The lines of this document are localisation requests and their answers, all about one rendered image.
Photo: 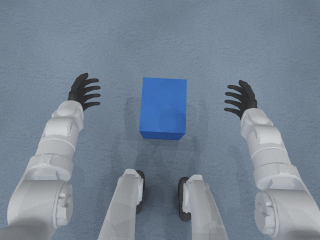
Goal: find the robot right upper arm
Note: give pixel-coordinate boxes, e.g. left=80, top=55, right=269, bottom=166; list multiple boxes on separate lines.
left=254, top=188, right=320, bottom=240

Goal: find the robot left upper arm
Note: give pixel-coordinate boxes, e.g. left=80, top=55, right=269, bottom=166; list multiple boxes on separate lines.
left=0, top=179, right=73, bottom=240

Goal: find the robot right hand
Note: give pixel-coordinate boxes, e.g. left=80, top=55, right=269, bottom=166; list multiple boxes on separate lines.
left=224, top=80, right=258, bottom=120

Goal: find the left robot shin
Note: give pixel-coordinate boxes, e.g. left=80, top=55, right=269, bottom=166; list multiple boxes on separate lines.
left=117, top=169, right=140, bottom=205

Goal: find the carton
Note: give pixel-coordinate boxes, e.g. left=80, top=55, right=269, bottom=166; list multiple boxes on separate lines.
left=139, top=77, right=187, bottom=140

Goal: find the robot right foot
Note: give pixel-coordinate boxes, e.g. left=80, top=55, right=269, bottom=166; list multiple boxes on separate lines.
left=178, top=177, right=192, bottom=222

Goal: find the robot right forearm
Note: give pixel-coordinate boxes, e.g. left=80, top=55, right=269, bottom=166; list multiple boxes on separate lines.
left=240, top=108, right=320, bottom=216

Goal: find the robot left forearm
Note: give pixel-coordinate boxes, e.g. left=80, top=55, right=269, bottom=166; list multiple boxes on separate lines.
left=7, top=100, right=84, bottom=224

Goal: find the robot left hand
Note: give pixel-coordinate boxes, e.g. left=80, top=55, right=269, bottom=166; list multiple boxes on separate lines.
left=68, top=73, right=101, bottom=112

